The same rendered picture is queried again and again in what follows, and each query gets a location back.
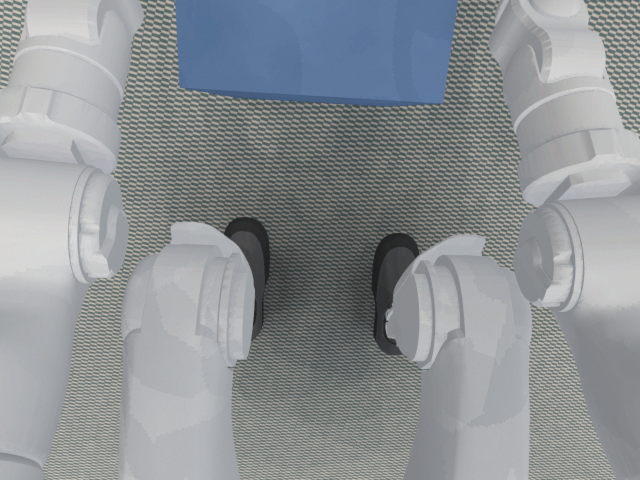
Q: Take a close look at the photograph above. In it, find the robot right upper arm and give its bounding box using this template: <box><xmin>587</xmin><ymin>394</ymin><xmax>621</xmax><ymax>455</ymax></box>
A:
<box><xmin>513</xmin><ymin>195</ymin><xmax>640</xmax><ymax>480</ymax></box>

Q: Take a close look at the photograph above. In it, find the left robot forearm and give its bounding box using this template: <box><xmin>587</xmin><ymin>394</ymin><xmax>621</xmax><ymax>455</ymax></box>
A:
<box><xmin>0</xmin><ymin>0</ymin><xmax>144</xmax><ymax>174</ymax></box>

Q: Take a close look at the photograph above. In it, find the carton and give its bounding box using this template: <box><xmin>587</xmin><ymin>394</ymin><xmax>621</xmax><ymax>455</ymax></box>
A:
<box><xmin>175</xmin><ymin>0</ymin><xmax>458</xmax><ymax>107</ymax></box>

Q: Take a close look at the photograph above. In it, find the right robot forearm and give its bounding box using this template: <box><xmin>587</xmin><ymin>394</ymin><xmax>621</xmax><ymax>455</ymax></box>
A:
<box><xmin>489</xmin><ymin>0</ymin><xmax>640</xmax><ymax>206</ymax></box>

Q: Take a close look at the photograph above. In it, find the robot left thigh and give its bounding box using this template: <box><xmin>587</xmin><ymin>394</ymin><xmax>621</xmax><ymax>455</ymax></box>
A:
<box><xmin>118</xmin><ymin>244</ymin><xmax>255</xmax><ymax>480</ymax></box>

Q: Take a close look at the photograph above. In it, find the robot right foot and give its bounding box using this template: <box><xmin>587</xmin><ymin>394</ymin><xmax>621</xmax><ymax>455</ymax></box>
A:
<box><xmin>372</xmin><ymin>233</ymin><xmax>419</xmax><ymax>355</ymax></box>

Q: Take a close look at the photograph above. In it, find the robot left upper arm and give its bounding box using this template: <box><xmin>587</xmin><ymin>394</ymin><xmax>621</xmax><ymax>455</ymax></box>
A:
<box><xmin>0</xmin><ymin>156</ymin><xmax>129</xmax><ymax>480</ymax></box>

